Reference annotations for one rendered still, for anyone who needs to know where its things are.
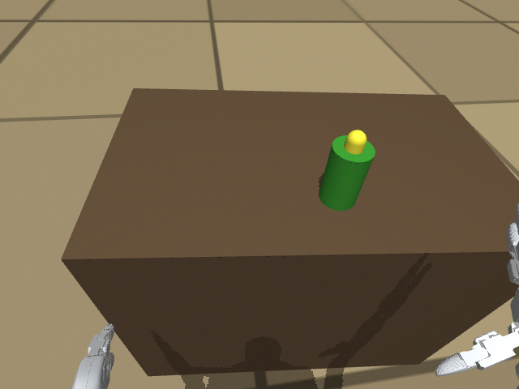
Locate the bottle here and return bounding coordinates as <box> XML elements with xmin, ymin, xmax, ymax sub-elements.
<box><xmin>319</xmin><ymin>130</ymin><xmax>375</xmax><ymax>211</ymax></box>

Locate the left robot hand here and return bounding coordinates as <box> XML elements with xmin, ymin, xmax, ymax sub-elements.
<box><xmin>72</xmin><ymin>323</ymin><xmax>114</xmax><ymax>389</ymax></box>

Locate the right robot hand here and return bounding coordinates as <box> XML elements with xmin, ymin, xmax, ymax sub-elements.
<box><xmin>435</xmin><ymin>202</ymin><xmax>519</xmax><ymax>377</ymax></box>

